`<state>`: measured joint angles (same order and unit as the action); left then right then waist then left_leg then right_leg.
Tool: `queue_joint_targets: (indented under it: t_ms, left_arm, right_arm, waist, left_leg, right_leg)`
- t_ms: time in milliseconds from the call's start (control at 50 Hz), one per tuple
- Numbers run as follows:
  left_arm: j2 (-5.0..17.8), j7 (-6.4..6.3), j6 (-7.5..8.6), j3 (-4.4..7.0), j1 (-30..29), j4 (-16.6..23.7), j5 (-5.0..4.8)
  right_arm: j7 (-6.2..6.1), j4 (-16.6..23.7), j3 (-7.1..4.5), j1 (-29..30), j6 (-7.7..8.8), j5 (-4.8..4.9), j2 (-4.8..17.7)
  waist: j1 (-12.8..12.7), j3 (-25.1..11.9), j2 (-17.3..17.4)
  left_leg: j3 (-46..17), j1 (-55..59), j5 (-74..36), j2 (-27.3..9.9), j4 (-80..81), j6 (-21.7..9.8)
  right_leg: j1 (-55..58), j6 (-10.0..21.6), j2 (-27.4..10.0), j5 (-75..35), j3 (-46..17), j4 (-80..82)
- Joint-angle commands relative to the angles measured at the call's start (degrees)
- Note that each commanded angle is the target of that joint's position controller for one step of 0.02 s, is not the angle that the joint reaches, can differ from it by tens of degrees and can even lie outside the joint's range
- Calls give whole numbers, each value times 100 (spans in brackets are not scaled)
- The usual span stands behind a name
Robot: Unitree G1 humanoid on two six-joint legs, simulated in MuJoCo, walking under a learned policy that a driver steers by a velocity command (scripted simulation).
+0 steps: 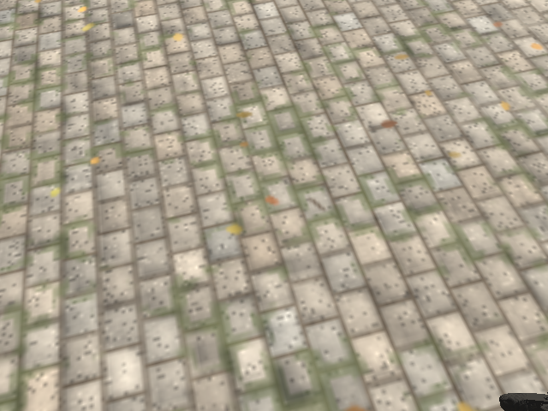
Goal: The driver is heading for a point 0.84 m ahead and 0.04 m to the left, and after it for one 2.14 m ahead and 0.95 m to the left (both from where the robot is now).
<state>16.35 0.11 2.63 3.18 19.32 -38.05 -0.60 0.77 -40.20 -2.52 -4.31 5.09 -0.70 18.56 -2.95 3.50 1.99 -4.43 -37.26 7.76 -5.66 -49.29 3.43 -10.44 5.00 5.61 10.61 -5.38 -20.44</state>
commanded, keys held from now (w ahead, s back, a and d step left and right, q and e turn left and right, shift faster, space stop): w+e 0.10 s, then w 0.60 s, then w+q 0.30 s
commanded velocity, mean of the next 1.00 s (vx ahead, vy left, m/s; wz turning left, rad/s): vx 0.50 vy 0.00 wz -0.12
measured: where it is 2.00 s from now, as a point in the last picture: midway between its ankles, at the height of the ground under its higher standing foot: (326, 268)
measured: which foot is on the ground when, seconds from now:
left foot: up 0.00-0.18, down 0.20-0.74, up 0.76-1.00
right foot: down 0.00-0.22, up 0.24-0.70, down 0.72-1.00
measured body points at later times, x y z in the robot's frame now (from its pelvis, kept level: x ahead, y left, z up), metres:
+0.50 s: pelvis +0.29 +0.05 +0.00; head +0.32 +0.06 +0.45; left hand +0.51 +0.27 -0.09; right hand +0.26 -0.22 -0.12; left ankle +0.27 +0.15 -0.75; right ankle +0.38 -0.13 -0.69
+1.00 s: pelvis +0.56 -0.05 +0.00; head +0.58 -0.05 +0.45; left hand +0.64 +0.23 -0.12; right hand +0.67 -0.34 -0.11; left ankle +0.69 +0.12 -0.67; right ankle +0.52 -0.13 -0.75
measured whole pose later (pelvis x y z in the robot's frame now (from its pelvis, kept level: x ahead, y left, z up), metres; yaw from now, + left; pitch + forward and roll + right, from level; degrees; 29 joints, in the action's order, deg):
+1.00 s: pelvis +0.56 -0.05 +0.00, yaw -3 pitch +0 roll -2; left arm 15.2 0.8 5.8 3.6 17.5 -46.7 1.0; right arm 0.3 -44.9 -3.4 -12.3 2.0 1.4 18.4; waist -2.2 1.5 3.2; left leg -4.8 -39.3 5.8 -5.9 -55.8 1.1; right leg -4.1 3.1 2.8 11.1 7.8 -14.7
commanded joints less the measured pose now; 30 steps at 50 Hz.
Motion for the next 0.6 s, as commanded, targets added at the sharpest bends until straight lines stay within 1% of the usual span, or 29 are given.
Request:
queue_joint_targets:
  t_ms: [20,60,100,140,160,180,200,220,240,260,280,300,320,340,360,380,420,460,500,540,580,600]
  left_arm:
    - [1085,-108,74,320,-166,334,-38]
    - [1129,-109,58,342,41,210,-66]
    - [1057,-119,39,333,127,123,-100]
    - [972,-133,17,318,121,52,-73]
    - [937,-128,-7,312,108,18,-55]
    - [817,-115,-27,273,106,2,-35]
    - [545,-89,-29,169,164,20,9]
    - [199,-90,-1,51,804,82,-32]
    - [293,-105,53,25,1122,69,-157]
    - [813,-109,62,142,651,37,-212]
    - [935,-112,60,167,44,142,-163]
    - [876,-110,79,152,-347,243,-63]
    - [787,-91,95,159,-462,272,-2]
    - [682,-66,99,143,-402,246,-2]
    - [577,-49,96,121,-330,200,-9]
    - [484,-40,91,96,-325,186,-2]
    - [359,-35,101,35,-636,299,42]
    - [264,-9,140,-18,-979,376,55]
    - [182,40,184,-57,-1349,440,35]
    - [153,97,217,-77,-1707,504,-3]
    - [170,157,242,-77,-2023,596,-43]
    - [195,189,253,-70,-2148,644,-55]
  right_arm:
    - [33,396,-15,464,54,19,225]
    - [73,484,-29,716,93,86,293]
    - [101,514,-93,719,128,117,456]
    - [129,451,-149,479,164,118,569]
    - [128,394,-180,257,183,110,593]
    - [107,274,-243,-160,198,76,654]
    - [80,186,-317,-769,228,3,830]
    - [54,111,-424,-1427,226,-114,1306]
    - [140,-150,-471,-1885,158,23,1297]
    - [147,-80,-338,-1639,146,138,831]
    - [120,-33,-273,-1341,104,111,626]
    - [106,-28,-224,-1109,76,50,519]
    - [86,-47,-179,-977,78,8,401]
    - [71,-64,-149,-933,90,-16,340]
    - [62,-99,-139,-964,106,11,305]
    - [54,-148,-144,-1035,125,49,339]
    - [30,-250,-184,-1179,135,105,513]
    - [7,-330,-204,-1289,100,124,625]
    - [-9,-415,-199,-1425,55,155,678]
    - [-20,-520,-191,-1634,14,179,718]
    - [-24,-640,-187,-1870,-39,194,747]
    - [-29,-691,-188,-1950,-75,199,760]
  waist:
    - [10,-231,-575]
    - [-102,-200,-619]
    - [-61,-209,-695]
    - [51,-242,-858]
    - [157,-262,-938]
    - [363,-408,-940]
    - [639,-943,-733]
    - [580,-1854,495]
    - [576,-2106,1816]
    - [701,-1342,958]
    - [717,-809,454]
    - [639,-426,168]
    - [507,-289,199]
    - [405,-283,333]
    - [369,-337,413]
    - [358,-356,417]
    - [415,-265,295]
    - [521,-228,200]
    - [651,-166,223]
    - [784,-94,217]
    - [877,-12,219]
    - [884,30,225]
  left_leg:
    - [199,681,-1087,345,1198,121]
    - [147,945,-1343,471,1582,89]
    - [-38,1038,-1226,469,1875,-15]
    - [-39,1154,-848,410,1937,-180]
    - [63,1402,-629,422,2003,-289]
    - [221,1959,-492,500,2161,-431]
    - [-53,2980,-418,145,2120,-687]
    - [-1923,4946,234,-1024,2235,-1433]
    - [-4241,5563,2055,-1707,3232,-1993]
    - [-4083,5064,2919,-1608,3482,-1817]
    - [-3205,4427,2544,-1407,3461,-1617]
    - [-2518,3764,1833,-1150,3531,-1560]
    - [-2066,3386,1255,-942,3621,-1527]
    - [-1747,3160,806,-775,3728,-1488]
    - [-1514,3101,460,-684,3814,-1515]
    - [-1326,3074,126,-670,3879,-1576]
    - [-1038,3112,-436,-716,4033,-1685]
    - [-707,3189,-761,-652,4108,-1640]
    - [-360,3178,-962,-517,4120,-1524]
    - [-162,3163,-1025,-476,4094,-1457]
    - [-174,3339,-1049,-597,4036,-1437]
    - [-200,3507,-1119,-680,3973,-1416]
  right_leg:
    - [-493,843,-1051,-694,-882,699]
    - [-487,767,-1136,-380,-1085,612]
    - [-195,685,-1274,-122,-1414,305]
    - [152,606,-1462,-208,-1613,-8]
    - [222,545,-1480,-389,-1650,-188]
    - [224,433,-1308,-810,-1566,-580]
    - [14,234,-978,-924,-1271,-1636]
    - [-1471,-179,-307,334,-669,-3575]
    - [-2810,-400,-10,2265,-454,-4975]
    - [-3343,-399,-291,1960,-699,-5479]
    - [-3379,-371,-520,1529,-489,-5496]
    - [-3274,-352,-695,1211,-323,-5203]
    - [-3097,-332,-904,924,-287,-4821]
    - [-2826,-335,-1021,743,-212,-4573]
    - [-2700,-357,-1060,667,-120,-4379]
    - [-2685,-390,-1081,617,-34,-4194]
    - [-2885,-481,-1143,335,76,-3600]
    - [-2890,-535,-1154,-258,165,-2863]
    - [-2689,-555,-1078,-871,290,-2138]
    - [-2419,-571,-957,-1284,426,-1596]
    - [-2327,-534,-877,-1391,469,-1292]
    - [-2348,-486,-844,-1305,467,-1160]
